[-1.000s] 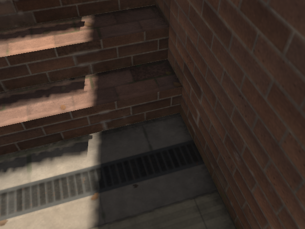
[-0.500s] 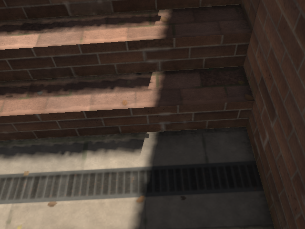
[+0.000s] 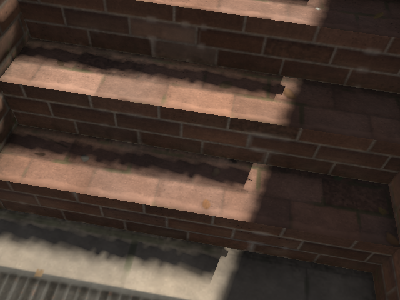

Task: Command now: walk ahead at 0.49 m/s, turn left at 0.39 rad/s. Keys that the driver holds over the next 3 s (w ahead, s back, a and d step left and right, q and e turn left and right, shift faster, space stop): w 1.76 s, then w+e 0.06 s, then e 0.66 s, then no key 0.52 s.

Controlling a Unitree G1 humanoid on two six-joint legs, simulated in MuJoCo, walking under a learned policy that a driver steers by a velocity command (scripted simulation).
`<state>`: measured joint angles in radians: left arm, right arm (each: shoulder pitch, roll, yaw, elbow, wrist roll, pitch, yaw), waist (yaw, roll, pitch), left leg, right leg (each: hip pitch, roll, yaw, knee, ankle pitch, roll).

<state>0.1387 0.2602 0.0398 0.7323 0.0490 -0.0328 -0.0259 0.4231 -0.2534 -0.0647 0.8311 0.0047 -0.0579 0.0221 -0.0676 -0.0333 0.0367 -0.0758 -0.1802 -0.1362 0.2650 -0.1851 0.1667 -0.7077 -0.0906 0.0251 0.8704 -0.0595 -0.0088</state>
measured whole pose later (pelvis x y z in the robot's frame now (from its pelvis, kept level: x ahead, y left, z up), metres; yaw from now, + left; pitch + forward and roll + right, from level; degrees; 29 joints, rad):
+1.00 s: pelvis +0.49 +0.07 +0.00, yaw +4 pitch +3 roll +1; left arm 0.18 0.16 0.02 0.87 0.05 -0.01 0.01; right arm 0.51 -0.18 -0.02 1.10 -0.02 -0.10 -0.02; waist -0.04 -0.04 -0.05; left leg -0.20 -0.08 0.03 0.37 -0.22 0.09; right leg -0.92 -0.01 -0.04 1.96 -0.42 -0.05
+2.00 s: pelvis +0.95 +0.03 +0.34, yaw -2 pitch +1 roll +4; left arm 0.26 0.17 0.07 0.80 0.02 -0.10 0.01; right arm 0.17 -0.19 -0.06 0.97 -0.03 -0.04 -0.05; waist 0.04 -0.03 -0.01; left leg -0.58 0.03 0.26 0.96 -0.38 0.09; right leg -0.78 0.04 0.09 1.99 0.02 -0.11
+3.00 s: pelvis +1.21 -0.06 +0.60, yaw -22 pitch +1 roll +1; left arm 0.20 0.13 0.05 0.75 0.00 -0.04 0.05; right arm 0.28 -0.11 -0.01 0.78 0.00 -0.02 -0.05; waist 0.00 -0.07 -0.01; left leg -0.31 -0.02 0.07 0.57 -0.29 0.04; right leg -0.31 0.04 0.03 0.61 -0.32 -0.03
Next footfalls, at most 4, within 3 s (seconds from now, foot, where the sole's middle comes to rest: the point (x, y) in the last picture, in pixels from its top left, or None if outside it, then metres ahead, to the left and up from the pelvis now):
0.24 right None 0.34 -0.07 -0.78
0.66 left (140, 290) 0.51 0.14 -0.78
1.28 right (208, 188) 0.76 -0.08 -0.58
1.82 left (145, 79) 1.06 0.12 -0.37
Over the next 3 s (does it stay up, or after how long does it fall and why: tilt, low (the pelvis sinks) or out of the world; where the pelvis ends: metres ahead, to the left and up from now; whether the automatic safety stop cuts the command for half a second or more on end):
stays up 1.21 -0.06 0.60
